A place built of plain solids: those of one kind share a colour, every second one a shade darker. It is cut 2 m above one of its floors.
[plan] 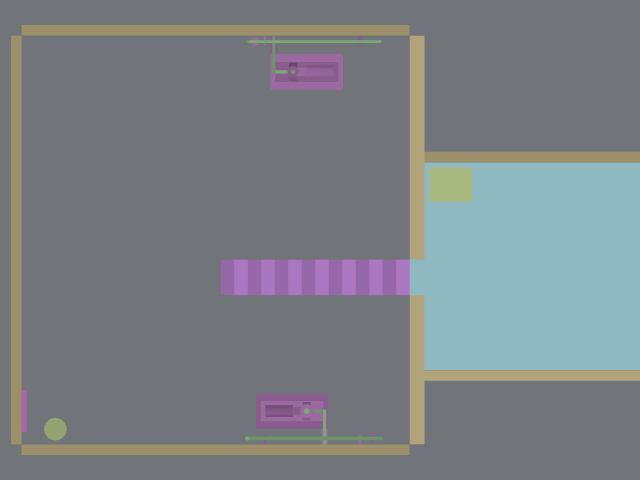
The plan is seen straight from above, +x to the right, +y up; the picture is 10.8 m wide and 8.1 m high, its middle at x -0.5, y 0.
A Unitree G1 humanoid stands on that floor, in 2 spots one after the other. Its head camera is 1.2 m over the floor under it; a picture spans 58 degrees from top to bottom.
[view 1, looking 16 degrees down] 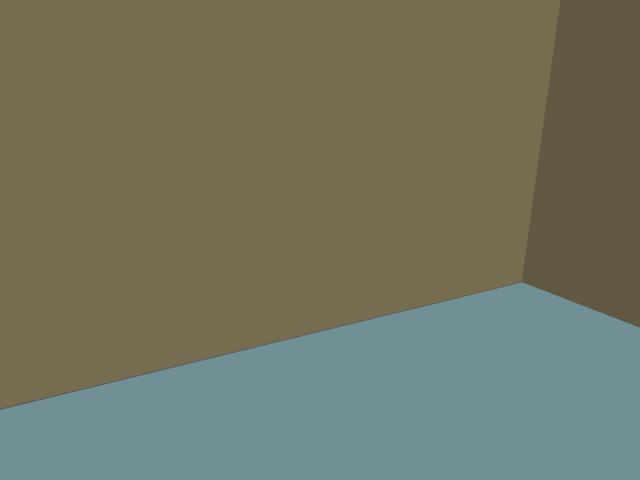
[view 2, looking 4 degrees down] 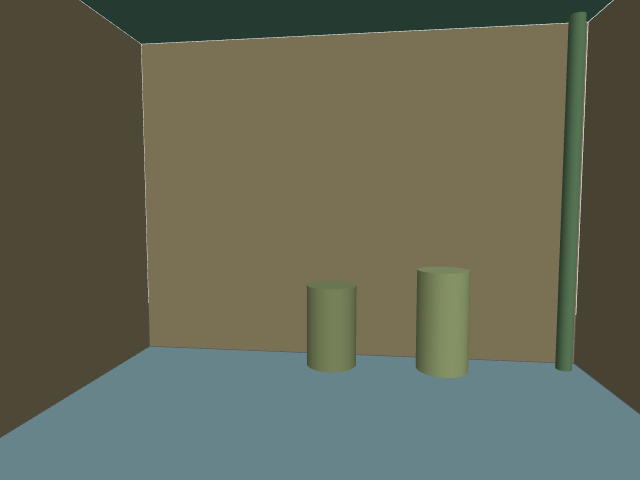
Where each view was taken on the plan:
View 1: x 3.99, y -0.18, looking -117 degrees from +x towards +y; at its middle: wall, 2.36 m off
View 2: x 2.01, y -0.63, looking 7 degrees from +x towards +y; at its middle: wall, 3.56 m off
